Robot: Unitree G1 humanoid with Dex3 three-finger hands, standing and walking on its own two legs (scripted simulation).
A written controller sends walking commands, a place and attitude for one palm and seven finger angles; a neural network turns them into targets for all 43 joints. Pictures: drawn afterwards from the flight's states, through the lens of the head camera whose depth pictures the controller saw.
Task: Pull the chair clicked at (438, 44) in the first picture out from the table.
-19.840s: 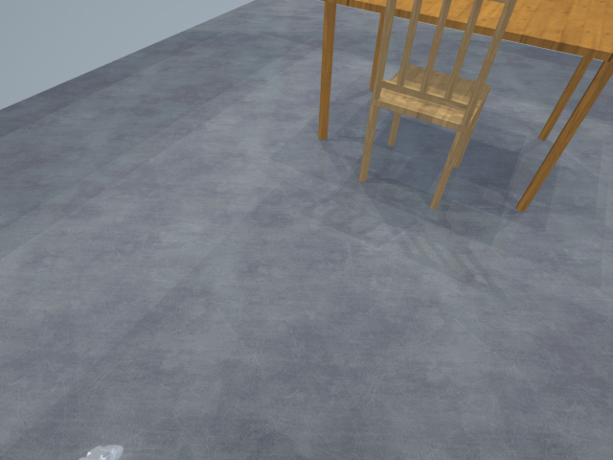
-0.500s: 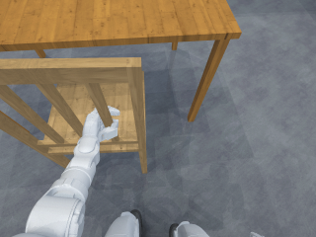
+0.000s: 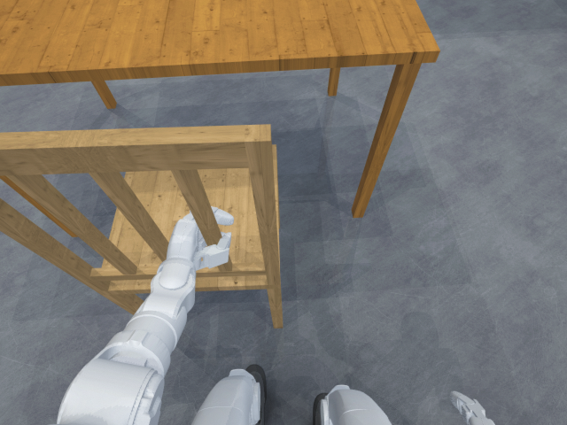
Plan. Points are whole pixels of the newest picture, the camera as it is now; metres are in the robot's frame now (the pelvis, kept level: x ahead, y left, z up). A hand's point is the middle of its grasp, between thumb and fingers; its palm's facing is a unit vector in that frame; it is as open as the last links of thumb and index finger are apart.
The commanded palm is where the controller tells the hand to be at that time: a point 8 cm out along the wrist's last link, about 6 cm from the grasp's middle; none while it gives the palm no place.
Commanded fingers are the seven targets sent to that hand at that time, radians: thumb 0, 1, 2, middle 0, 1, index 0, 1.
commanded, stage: step backward, pulling the chair out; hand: left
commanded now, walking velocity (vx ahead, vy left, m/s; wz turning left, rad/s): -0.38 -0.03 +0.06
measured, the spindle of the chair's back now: (149, 230) +0.40 +0.22 -0.04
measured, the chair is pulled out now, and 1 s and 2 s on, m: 0.18 0.21 0.33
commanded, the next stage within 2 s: none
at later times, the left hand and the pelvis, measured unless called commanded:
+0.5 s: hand (220, 252) +0.37 +0.10 -0.05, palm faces -0.09 -0.98 -0.17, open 5.4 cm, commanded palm +0.38 +0.16 -0.05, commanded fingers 0.00 0.90 0.90 -0.50 -1.45 -0.50 -1.45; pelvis +0.00 +0.00 +0.00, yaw +0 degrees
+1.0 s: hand (215, 264) +0.35 +0.11 -0.05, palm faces -0.06 -0.98 -0.17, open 5.6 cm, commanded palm +0.36 +0.17 -0.05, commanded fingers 0.00 0.90 0.90 -0.50 -1.45 -0.50 -1.45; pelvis -0.03 -0.01 +0.00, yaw +0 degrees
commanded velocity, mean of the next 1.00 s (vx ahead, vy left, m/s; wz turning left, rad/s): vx -0.38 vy -0.02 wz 0.06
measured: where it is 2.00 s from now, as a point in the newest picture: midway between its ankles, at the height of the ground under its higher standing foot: outside the picture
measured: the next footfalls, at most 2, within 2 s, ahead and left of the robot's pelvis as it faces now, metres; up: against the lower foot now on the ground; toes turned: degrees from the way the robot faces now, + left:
left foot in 1.20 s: +0.04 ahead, +0.13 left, +0.00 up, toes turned +0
left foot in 1.62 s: -0.06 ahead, +0.12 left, +0.00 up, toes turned +2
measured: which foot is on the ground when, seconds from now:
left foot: down 0.00-1.00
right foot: down 0.00-1.00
